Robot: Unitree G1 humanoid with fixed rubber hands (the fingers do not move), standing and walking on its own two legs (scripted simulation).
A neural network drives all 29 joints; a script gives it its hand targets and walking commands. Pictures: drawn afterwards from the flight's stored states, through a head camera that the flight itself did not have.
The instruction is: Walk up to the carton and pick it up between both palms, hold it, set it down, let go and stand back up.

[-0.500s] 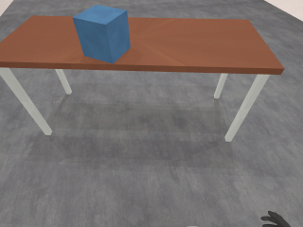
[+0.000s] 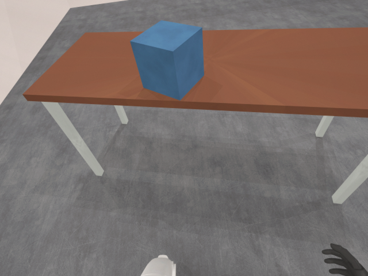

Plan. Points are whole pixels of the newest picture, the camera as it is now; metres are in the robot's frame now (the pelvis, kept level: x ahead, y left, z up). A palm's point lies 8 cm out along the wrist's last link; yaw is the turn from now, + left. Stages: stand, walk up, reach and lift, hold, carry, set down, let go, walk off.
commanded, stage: walk up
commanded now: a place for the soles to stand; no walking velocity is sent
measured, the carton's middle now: (170, 59) +0.82 +0.10 +0.04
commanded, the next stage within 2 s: none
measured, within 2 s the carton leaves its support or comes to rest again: neither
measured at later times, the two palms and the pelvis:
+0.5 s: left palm (24, 230) +0.24 +0.45 -0.07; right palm (304, 256) +0.19 -0.23 -0.10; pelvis +0.15 +0.11 -0.02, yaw -1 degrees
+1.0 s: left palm (13, 210) +0.31 +0.56 -0.12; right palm (244, 202) +0.32 -0.11 -0.09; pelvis +0.23 +0.23 -0.03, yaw -4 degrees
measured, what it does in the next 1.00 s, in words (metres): walks ahead: left foot, then right foot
